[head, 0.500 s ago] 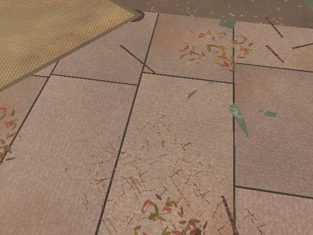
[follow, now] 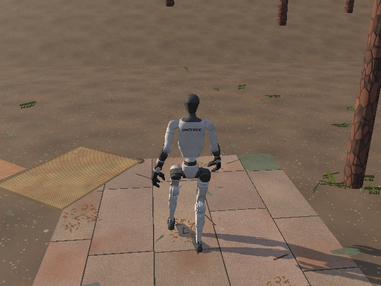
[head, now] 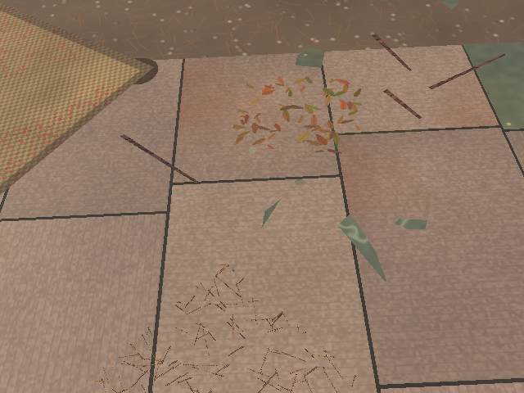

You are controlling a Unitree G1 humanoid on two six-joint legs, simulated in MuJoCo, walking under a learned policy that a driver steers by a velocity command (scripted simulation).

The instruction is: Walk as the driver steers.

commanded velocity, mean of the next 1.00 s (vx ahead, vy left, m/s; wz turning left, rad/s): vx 0.09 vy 0.00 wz -0.21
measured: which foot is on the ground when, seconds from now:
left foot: up 0.00-0.10, down 0.12-1.00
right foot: down 0.00-0.12, up 0.14-0.50, down 0.52-1.00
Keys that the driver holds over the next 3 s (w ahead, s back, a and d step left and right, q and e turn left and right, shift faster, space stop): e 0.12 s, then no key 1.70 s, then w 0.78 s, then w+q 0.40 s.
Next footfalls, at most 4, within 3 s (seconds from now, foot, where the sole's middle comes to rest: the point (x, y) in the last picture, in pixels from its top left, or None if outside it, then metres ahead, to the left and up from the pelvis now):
0.12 left None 0.25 0.12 -0.78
0.52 right None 0.15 -0.08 -0.78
2.58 right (334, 333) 0.61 -0.09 -0.78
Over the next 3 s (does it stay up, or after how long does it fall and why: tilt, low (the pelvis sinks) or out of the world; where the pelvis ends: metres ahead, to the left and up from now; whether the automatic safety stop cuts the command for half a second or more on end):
stays up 0.68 -0.04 0.00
